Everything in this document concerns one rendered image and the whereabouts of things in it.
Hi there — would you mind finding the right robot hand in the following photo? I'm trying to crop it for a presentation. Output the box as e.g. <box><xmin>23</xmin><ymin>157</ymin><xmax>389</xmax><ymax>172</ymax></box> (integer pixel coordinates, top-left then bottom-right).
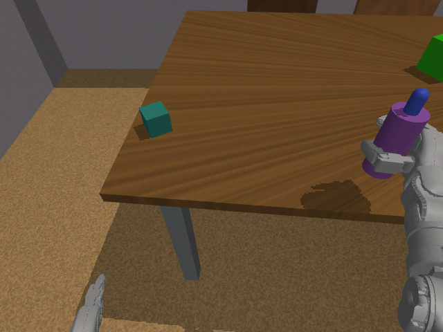
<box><xmin>361</xmin><ymin>115</ymin><xmax>443</xmax><ymax>179</ymax></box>

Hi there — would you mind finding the table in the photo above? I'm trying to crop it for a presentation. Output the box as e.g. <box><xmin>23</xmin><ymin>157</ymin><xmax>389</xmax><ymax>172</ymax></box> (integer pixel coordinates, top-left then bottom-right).
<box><xmin>99</xmin><ymin>10</ymin><xmax>443</xmax><ymax>281</ymax></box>

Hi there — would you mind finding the left robot hand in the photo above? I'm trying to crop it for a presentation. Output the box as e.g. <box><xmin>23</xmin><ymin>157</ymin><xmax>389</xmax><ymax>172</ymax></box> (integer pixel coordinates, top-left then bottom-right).
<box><xmin>71</xmin><ymin>274</ymin><xmax>106</xmax><ymax>332</ymax></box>

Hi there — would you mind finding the right robot arm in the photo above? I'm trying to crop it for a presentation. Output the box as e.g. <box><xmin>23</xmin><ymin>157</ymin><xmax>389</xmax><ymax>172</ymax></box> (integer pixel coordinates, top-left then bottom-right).
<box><xmin>397</xmin><ymin>165</ymin><xmax>443</xmax><ymax>332</ymax></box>

